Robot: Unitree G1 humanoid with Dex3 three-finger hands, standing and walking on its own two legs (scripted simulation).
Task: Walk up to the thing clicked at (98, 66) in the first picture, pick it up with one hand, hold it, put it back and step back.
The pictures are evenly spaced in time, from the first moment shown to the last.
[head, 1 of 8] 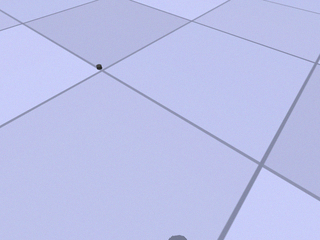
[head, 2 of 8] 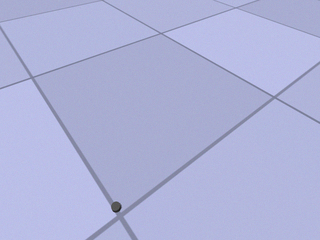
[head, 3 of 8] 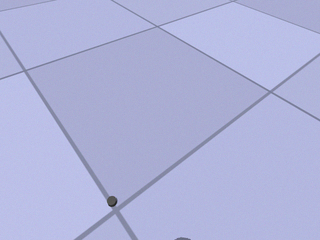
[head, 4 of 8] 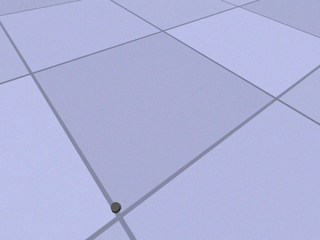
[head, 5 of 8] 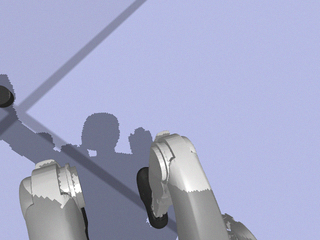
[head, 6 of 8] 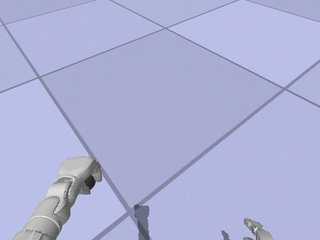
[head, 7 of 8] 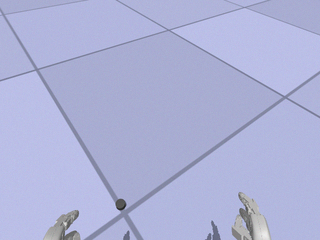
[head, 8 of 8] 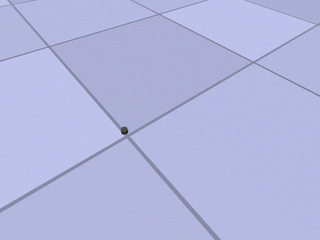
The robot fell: no
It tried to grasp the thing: yes
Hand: left
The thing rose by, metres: 0.69
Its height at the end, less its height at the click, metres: +0.00
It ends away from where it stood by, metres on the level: 0.00
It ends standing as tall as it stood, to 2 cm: yes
